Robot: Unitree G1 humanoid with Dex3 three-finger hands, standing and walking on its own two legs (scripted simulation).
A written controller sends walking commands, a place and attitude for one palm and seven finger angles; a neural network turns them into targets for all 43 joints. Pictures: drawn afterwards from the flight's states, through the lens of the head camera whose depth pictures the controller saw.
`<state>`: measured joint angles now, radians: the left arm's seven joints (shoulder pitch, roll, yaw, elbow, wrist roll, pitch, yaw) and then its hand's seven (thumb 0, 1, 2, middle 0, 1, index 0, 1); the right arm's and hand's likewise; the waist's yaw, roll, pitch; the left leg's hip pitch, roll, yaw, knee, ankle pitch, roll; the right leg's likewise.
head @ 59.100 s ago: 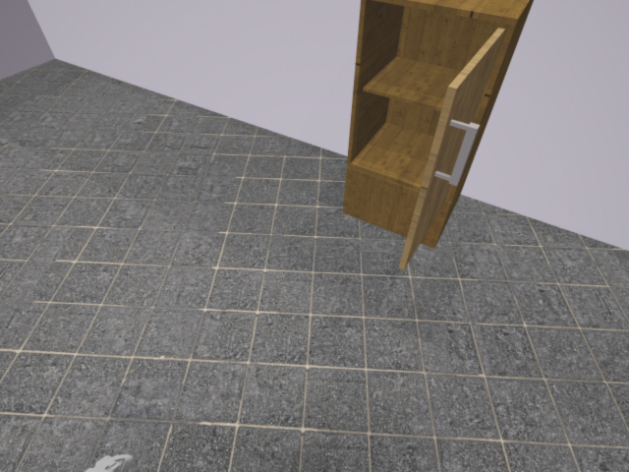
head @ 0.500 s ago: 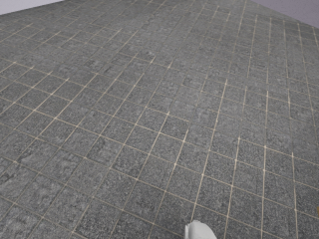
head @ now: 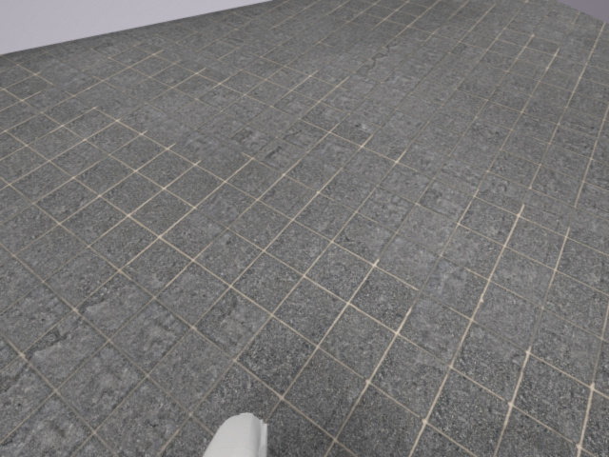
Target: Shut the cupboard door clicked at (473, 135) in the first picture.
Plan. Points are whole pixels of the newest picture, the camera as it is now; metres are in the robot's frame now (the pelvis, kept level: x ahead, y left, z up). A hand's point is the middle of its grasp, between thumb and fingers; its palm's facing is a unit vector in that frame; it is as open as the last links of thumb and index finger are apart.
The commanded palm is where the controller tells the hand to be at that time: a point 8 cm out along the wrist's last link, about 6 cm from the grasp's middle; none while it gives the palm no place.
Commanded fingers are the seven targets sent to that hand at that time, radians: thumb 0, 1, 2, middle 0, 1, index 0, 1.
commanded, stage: walk to a spot facing it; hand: left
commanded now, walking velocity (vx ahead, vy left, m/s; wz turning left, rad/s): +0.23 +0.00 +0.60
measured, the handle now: out of the picture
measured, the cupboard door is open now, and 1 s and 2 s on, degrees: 32 32 32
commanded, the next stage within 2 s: turn to face it in 0.16 s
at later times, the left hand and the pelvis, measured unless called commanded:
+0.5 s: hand (136, 437) +0.17 +0.27 -0.18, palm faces +0.19 -0.96 -0.20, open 7.4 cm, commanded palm none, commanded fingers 0.00 0.90 0.90 -0.20 -0.30 -0.20 -0.30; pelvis +0.14 +0.07 +0.00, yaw +7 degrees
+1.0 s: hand (179, 369) +0.27 +0.22 -0.17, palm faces -0.14 -0.96 -0.23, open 7.4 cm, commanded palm none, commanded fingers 0.00 0.90 0.90 -0.20 -0.30 -0.20 -0.30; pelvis +0.18 +0.04 +0.00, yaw -10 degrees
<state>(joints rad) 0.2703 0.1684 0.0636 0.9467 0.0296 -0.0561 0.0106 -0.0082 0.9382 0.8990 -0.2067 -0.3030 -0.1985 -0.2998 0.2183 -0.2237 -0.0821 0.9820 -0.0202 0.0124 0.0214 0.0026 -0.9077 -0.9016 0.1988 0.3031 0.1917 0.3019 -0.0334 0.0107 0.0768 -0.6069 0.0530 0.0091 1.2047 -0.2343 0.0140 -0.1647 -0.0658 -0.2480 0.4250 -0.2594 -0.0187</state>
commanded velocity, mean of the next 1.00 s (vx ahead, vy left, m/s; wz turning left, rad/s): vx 0.00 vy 0.00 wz -0.32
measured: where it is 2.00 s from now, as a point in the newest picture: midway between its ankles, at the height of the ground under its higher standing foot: outside the picture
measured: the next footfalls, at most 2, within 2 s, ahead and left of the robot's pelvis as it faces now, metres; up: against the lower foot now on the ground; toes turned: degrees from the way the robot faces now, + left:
left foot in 0.24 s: +0.22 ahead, +0.13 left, +0.00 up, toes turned +13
right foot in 0.78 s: +0.18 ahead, -0.07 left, +0.00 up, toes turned -8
